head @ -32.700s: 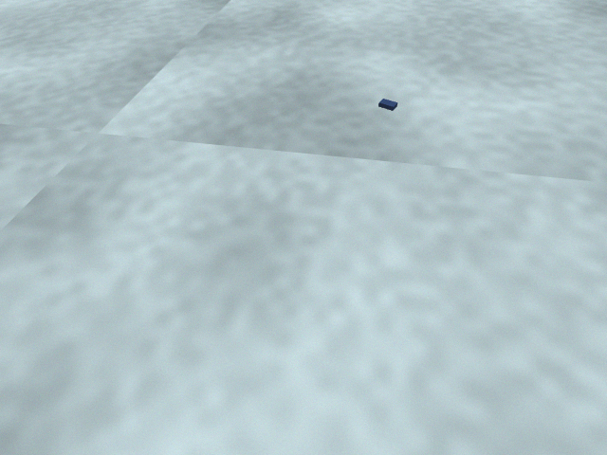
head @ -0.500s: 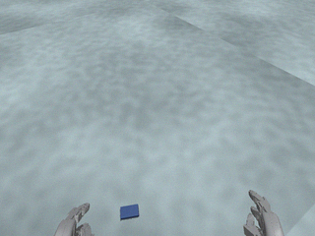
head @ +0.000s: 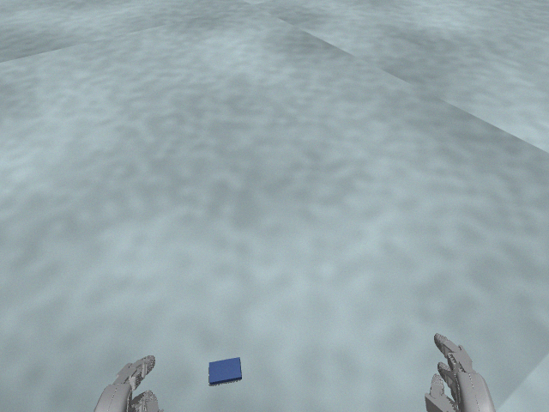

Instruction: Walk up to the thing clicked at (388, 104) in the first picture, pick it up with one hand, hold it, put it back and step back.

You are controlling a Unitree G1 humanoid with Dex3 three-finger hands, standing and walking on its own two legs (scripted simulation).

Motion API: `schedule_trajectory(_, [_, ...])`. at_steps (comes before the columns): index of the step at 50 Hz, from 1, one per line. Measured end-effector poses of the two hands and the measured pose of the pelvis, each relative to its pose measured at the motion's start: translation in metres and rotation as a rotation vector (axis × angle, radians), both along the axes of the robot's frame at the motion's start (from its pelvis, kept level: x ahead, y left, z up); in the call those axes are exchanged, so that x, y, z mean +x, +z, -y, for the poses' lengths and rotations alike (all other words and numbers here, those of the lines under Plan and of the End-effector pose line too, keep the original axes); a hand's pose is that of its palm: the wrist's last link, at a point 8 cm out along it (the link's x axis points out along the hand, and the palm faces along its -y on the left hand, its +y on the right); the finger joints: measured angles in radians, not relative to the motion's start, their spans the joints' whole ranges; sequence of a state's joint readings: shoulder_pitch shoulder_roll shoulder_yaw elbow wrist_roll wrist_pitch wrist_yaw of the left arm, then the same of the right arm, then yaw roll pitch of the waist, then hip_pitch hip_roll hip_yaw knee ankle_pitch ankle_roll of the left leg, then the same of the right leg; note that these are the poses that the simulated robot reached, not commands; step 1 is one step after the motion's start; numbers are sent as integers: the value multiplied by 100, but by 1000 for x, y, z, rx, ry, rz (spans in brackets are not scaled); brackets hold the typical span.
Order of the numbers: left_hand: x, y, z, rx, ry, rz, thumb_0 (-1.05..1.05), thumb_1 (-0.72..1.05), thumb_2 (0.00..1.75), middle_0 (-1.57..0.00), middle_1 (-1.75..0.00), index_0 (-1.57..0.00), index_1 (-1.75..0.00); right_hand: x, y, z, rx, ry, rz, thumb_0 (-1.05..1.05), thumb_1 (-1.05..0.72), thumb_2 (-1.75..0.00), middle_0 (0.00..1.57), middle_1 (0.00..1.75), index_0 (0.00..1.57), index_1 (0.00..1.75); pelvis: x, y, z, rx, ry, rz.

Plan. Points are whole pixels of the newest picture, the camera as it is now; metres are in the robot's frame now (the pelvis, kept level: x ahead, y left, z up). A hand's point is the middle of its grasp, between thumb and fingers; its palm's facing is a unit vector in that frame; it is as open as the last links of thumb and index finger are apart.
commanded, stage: home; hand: left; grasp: from above
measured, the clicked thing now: (225, 370) +0.41 +0.20 -0.70
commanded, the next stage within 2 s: stand in 0.22 s
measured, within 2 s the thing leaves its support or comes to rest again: neither
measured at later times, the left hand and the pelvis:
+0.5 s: hand out of the picture +0.14 +0.22 -0.09, palm faces +0.00 -0.94 -0.34, open 7.4 cm; pelvis -0.01 +0.00 +0.02, yaw +0 degrees
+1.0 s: hand out of the picture +0.03 +0.24 -0.10, palm faces +0.02 -0.94 -0.33, open 7.4 cm; pelvis -0.02 +0.01 +0.06, yaw -1 degrees
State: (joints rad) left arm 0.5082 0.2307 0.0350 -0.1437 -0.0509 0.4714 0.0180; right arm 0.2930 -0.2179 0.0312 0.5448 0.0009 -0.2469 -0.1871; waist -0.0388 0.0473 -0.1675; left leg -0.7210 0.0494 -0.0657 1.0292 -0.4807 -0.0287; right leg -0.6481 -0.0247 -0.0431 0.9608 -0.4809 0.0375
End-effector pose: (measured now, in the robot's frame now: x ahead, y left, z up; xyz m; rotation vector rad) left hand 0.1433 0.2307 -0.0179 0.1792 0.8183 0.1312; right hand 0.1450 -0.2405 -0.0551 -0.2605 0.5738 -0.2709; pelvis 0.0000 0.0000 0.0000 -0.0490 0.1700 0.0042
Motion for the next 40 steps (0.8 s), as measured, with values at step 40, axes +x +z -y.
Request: schedule_trajectory(40, [-95,-58,-58,109,75,-355,1,91,90,-21,-30,-20,-30,-82,-15,28,31,-17,-568,1,-91,-90,20,30,20,30,-9,45,-11,36,-16,220])
